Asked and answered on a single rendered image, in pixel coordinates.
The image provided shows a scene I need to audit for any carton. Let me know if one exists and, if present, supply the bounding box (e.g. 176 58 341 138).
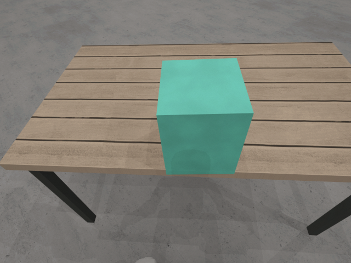
156 58 254 175

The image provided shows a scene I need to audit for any table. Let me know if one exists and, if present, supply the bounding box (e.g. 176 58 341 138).
0 42 351 236

